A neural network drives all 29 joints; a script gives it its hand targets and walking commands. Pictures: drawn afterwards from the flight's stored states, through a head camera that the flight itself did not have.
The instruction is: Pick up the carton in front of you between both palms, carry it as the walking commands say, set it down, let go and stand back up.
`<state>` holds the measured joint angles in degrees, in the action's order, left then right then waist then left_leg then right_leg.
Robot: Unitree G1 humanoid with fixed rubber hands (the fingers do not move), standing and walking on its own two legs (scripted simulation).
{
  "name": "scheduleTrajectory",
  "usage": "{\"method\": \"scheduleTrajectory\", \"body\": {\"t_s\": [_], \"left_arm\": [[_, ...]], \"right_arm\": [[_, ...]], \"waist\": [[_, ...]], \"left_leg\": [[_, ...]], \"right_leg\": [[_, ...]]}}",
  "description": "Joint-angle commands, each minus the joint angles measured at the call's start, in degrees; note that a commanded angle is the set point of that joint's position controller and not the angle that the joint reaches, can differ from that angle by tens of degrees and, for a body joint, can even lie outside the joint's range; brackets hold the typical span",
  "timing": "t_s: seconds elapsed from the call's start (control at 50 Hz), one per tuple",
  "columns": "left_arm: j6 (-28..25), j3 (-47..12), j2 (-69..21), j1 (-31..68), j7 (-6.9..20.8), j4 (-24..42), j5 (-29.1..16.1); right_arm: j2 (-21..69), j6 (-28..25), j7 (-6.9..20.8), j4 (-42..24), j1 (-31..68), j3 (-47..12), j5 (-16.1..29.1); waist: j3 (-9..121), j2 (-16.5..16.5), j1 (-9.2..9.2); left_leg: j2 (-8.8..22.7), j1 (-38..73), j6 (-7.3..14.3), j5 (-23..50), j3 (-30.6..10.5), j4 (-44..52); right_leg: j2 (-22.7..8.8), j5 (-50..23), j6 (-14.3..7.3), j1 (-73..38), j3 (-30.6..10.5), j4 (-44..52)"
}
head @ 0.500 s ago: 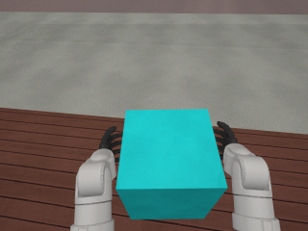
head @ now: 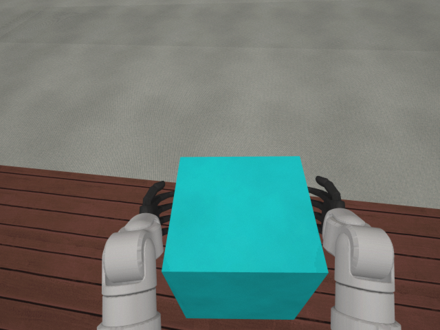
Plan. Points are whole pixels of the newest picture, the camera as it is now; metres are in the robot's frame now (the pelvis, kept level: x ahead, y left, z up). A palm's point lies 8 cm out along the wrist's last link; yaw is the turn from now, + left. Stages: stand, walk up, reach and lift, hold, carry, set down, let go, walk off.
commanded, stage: carry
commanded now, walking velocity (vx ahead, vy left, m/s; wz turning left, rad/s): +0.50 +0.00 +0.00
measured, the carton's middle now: (239, 242) +0.27 +0.00 +0.00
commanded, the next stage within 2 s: none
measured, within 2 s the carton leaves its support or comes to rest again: neither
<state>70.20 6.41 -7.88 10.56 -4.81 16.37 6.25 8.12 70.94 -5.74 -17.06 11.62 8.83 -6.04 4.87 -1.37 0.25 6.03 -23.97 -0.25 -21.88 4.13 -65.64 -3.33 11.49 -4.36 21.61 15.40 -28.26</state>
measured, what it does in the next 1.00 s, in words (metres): walks ahead: left foot, then right foot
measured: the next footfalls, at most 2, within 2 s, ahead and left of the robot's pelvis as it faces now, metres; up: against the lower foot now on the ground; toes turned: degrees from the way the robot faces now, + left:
left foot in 0.34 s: +0.42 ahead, +0.11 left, +0.00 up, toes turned +10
right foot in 0.82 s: +0.73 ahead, -0.10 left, +0.00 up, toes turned -10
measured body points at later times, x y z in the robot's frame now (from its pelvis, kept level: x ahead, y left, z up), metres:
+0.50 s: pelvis +0.33 +0.04 +0.00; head +0.35 +0.04 +0.45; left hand +0.62 +0.16 +0.05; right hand +0.60 -0.14 +0.06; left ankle +0.38 +0.10 -0.74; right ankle +0.22 -0.08 -0.64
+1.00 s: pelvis +0.64 -0.03 -0.01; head +0.70 -0.05 +0.43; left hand +1.02 +0.11 +0.08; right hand +1.03 -0.19 +0.08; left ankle +0.56 +0.10 -0.63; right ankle +0.69 -0.09 -0.74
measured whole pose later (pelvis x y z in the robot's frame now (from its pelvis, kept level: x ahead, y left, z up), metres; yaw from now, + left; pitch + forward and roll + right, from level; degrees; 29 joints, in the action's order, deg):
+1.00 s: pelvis +0.64 -0.03 -0.01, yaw -2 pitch +4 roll +1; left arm 69.3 11.3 0.1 40.1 -7.6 -7.3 2.1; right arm -1.9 69.9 -7.4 9.3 43.0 11.5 -2.9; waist -3.5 -0.8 2.6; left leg 1.1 -30.6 3.5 -22.6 0.4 -74.0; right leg -0.1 13.4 -6.6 25.5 9.9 -34.4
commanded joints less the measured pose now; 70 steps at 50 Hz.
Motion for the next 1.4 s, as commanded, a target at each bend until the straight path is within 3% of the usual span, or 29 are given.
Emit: {"method": "scheduleTrajectory", "body": {"t_s": [0.0, 0.12, 0.24, 0.3, 0.32, 0.34, 0.36, 0.38, 0.42, 0.44, 0.52, 0.68, 0.76, 0.8, 0.82, 0.84, 0.86, 0.92, 1.02, 1.1, 1.16, 1.2, 1.24, 1.26, 1.3, 1.32, 1.34, 1.36, 1.38], "left_arm": [[-1.45, -40.75, -55.46, 29.35, 14.29, 8.30, -23.90], [-1.31, -41.38, -50.97, 24.93, 15.24, 9.08, -24.91], [-0.18, -40.13, -48.38, 21.61, 15.13, 7.39, -22.95], [0.05, -40.18, -47.89, 22.91, 14.92, 7.47, -22.79], [0.13, -40.26, -47.56, 23.28, 14.86, 7.51, -22.68], [0.51, -40.88, -47.79, 24.56, 14.76, 8.27, -22.86], [0.56, -41.07, -47.64, 25.18, 14.79, 8.72, -23.05], [0.02, -42.04, -49.07, 26.50, 14.79, 7.92, -23.14], [-1.40, -42.41, -51.98, 28.56, 14.86, 7.72, -23.73], [-2.09, -42.71, -53.09, 28.65, 14.77, 7.23, -23.81], [-4.23, -43.23, -52.65, 28.08, 13.43, 5.01, -22.60], [-3.77, -40.27, -42.15, 42.85, 10.74, -0.29, -22.22], [-2.19, -34.95, -39.33, 50.94, 9.91, -7.53, -23.18], [-1.75, -32.06, -39.32, 53.81, 9.91, -12.41, -23.94], [-1.50, -30.74, -39.47, 56.05, 10.01, -14.39, -24.26], [-1.76, -29.39, -39.13, 59.10, 10.18, -16.27, -24.49], [-1.87, -29.07, -42.16, 61.33, 10.39, -18.00, -25.69], [-3.12, -30.34, -50.73, 72.75, 11.10, -14.49, -29.96], [-2.95, -30.11, -56.62, 76.91, 11.14, -12.42, -31.33], [-2.47, -30.20, -56.48, 73.45, 11.39, -11.55, -29.59], [-2.13, -31.58, -55.73, 71.02, 11.44, -9.49, -28.46], [-1.86, -32.48, -54.80, 68.82, 11.42, -9.85, -27.59], [-1.58, -33.42, -53.39, 68.04, 11.34, -10.51, -26.80], [-1.50, -33.68, -52.49, 66.87, 11.26, -11.09, -26.13], [-1.62, -33.94, -51.42, 64.90, 11.16, -13.53, -25.01], [-1.35, -33.58, -51.03, 65.75, 11.10, -13.75, -25.04], [-1.12, -33.52, -50.42, 66.68, 11.06, -13.83, -25.67], [-1.00, -34.33, -51.82, 68.12, 11.24, -13.80, -27.17], [-1.31, -35.35, -53.57, 71.55, 11.48, -11.99, -28.52]], "right_arm": [[53.56, -1.55, 15.12, -6.10, 28.05, -44.53, 23.83], [52.10, -2.49, 13.29, -5.77, 21.48, -44.00, 20.55], [49.81, -0.76, 14.09, -5.65, 20.65, -43.62, 21.35], [49.28, -0.48, 14.78, -4.68, 20.58, -42.99, 21.79], [49.09, -0.47, 15.00, -4.03, 20.20, -42.53, 21.66], [48.18, -0.66, 15.26, -3.01, 20.01, -41.92, 21.10], [49.71, -1.21, 15.42, -1.59, 19.52, -41.98, 21.31], [50.80, -1.62, 15.55, -2.64, 20.99, -42.46, 22.35], [53.89, -2.80, 15.64, -3.81, 24.25, -43.95, 23.39], [54.67, -3.34, 15.67, -4.43, 25.79, -44.65, 23.99], [52.53, -4.72, 15.87, -4.19, 27.44, -46.00, 25.10], [41.74, -4.72, 14.10, 2.51, 41.89, -43.45, 25.88], [40.89, -3.16, 12.37, 10.48, 51.28, -39.55, 26.45], [41.58, -2.43, 11.57, 14.35, 55.70, -37.45, 26.05], [42.02, -2.17, 11.26, 16.19, 57.22, -36.38, 25.86], [44.14, -1.97, 10.89, 17.29, 59.22, -35.66, 26.49], [44.83, -2.09, 10.60, 18.23, 63.33, -34.18, 26.52], [51.59, -3.12, 10.14, 19.21, 68.96, -32.68, 27.16], [56.01, -3.46, 8.96, 19.42, 69.35, -30.85, 26.06], [56.87, -3.46, 8.71, 17.67, 67.53, -31.73, 24.55], [56.41, -3.18, 8.97, 14.64, 66.94, -33.38, 23.96], [55.29, -2.79, 9.51, 14.26, 65.83, -34.51, 23.76], [53.77, -2.25, 10.41, 15.23, 63.81, -34.64, 23.64], [53.24, -1.94, 10.98, 16.12, 62.51, -34.35, 23.63], [52.43, -1.50, 12.27, 17.58, 61.92, -34.20, 24.56], [51.11, -1.77, 12.55, 18.83, 61.55, -33.69, 24.08], [50.93, -1.85, 12.65, 20.00, 60.43, -32.78, 24.12], [49.61, -1.89, 12.49, 20.89, 58.38, -31.75, 23.73], [48.87, -2.17, 12.23, 20.00, 60.16, -31.04, 23.21]], "waist": [[16.97, 5.59, 0.63], [12.68, 8.68, 0.75], [6.34, 10.42, 1.22], [10.13, 8.07, -0.34], [13.82, 4.91, -1.42], [18.75, -7.63, -1.93], [20.21, -18.14, -2.02], [18.85, -12.87, -1.78], [18.21, -2.76, -1.66], [17.86, -1.08, -1.22], [16.94, -4.75, -1.48], [8.42, -6.14, -3.76], [7.79, -6.23, -1.52], [14.97, -1.56, 2.77], [21.45, 6.42, 4.35], [26.10, 21.94, 3.33], [25.45, 21.47, 3.23], [23.01, 4.93, 3.07], [24.17, 5.60, 2.23], [23.61, 7.54, 3.21], [25.22, 11.65, 3.08], [24.71, 10.19, 3.55], [23.84, 7.96, 1.38], [23.72, 9.93, 0.30], [18.62, 7.06, 4.32], [13.40, -0.29, 9.94], [12.87, -3.68, 9.28], [14.69, -11.83, 4.22], [17.94, -17.40, -5.41]], "left_leg": [[2.42, -14.64, 1.11, 6.75, -1.93, 0.73], [0.04, -15.75, -0.09, 13.68, 3.55, 20.74], [-2.51, -8.31, 2.07, 20.19, 8.93, 35.71], [-7.42, 10.19, 2.92, 16.33, 13.91, 39.56], [-4.52, 22.93, 3.11, 12.78, 9.79, 39.20], [12.20, 35.16, 9.10, 1.80, -16.01, 44.14], [19.07, 41.09, 14.69, 3.56, -34.38, 52.76], [19.16, 39.85, 14.66, 10.92, -30.08, 51.96], [15.66, 33.50, 11.54, 20.79, -19.09, 48.67], [14.33, 29.71, 9.85, 20.75, -14.84, 49.44], [11.12, 26.28, 9.58, 16.55, -6.00, 51.09], [7.89, 24.85, 9.99, 24.06, 0.57, 49.32], [7.85, 24.62, 7.44, 34.09, 3.07, 42.83], [3.32, 22.07, 3.91, 40.92, 7.96, 23.51], [0.98, 12.81, 2.50, 26.55, 7.79, 7.72], [-9.40, -7.12, 0.59, -4.32, 2.81, -7.56], [-9.22, -14.35, 2.68, -8.01, -4.33, -15.83], [-3.59, -17.08, 4.69, -1.37, -6.46, -14.19], [-2.18, -16.63, 3.05, 2.57, -5.15, 2.49], [-5.25, -14.83, 1.97, 9.28, -0.41, 18.83], [-4.48, -14.13, 4.00, 17.91, -0.10, 17.51], [-4.59, -18.22, 5.09, 17.50, 0.09, 14.19], [-7.19, -12.16, 5.74, 12.59, 2.73, 16.76], [-3.92, -12.92, 6.48, 19.45, -3.74, 19.97], [-4.36, -23.48, 5.08, 22.57, -2.08, 24.91], [-5.74, -30.87, 4.90, 9.70, -3.68, 23.83], [-6.19, -25.11, 5.99, 5.06, -5.88, 24.49], [-3.27, 0.94, 8.44, 12.70, -10.34, 33.44], [2.78, 32.72, 11.34, 30.92, -20.61, 38.16]], "right_leg": [[-16.11, -5.14, -2.08, -25.87, -21.78, 16.14], [-12.32, -14.04, -2.83, -27.55, -11.69, 16.71], [-10.85, -22.03, -1.13, -27.25, -6.20, 14.81], [-7.88, -30.54, 1.47, -22.23, -0.78, -1.14], [-6.28, -23.03, 2.85, -13.86, -1.04, -11.05], [-1.98, -8.25, 5.64, 0.99, -2.57, -28.67], [4.69, 15.40, 6.40, 14.77, -7.09, -41.27], [1.36, 15.92, 4.62, 19.11, -12.96, -48.52], [-3.12, 10.87, 2.56, 18.99, -15.33, -47.47], [-4.48, 8.02, 2.40, 17.13, -15.76, -43.47], [-3.20, 3.93, 3.03, 16.83, -12.20, -33.97], [-0.84, -7.00, 1.54, 16.75, -6.48, -12.41], [1.28, -7.24, -1.36, 7.72, -5.99, -6.29], [5.98, -3.76, -1.46, -10.50, -2.27, -2.03], [-4.61, 1.15, -2.04, -22.56, -16.80, -1.75], [-18.03, 3.61, -9.32, -35.56, -46.17, 6.41], [-17.30, 0.45, -10.81, -37.42, -49.04, 8.82], [-14.09, -20.35, -8.44, -30.09, -33.12, 2.19], [-12.23, -27.38, -8.31, -29.23, -24.26, 2.64], [-8.24, -39.62, -7.84, -31.62, -18.08, 1.44], [-9.29, -44.19, -7.21, -35.52, -16.20, -2.93], [-9.27, -44.08, -7.24, -37.87, -16.26, -7.04], [-8.63, -53.01, -5.77, -33.50, -14.36, -13.22], [-8.46, -46.98, -3.46, -36.50, -16.58, -18.22], [-6.78, -31.81, -3.57, -43.12, -20.26, -26.28], [-2.00, -28.70, -1.99, -41.99, -21.67, -33.71], [0.24, -27.86, -0.19, -33.01, -20.84, -39.58], [4.66, -23.07, 4.95, -8.64, -12.55, -44.56], [5.74, 8.18, 8.19, 21.34, -9.60, -50.30]]}}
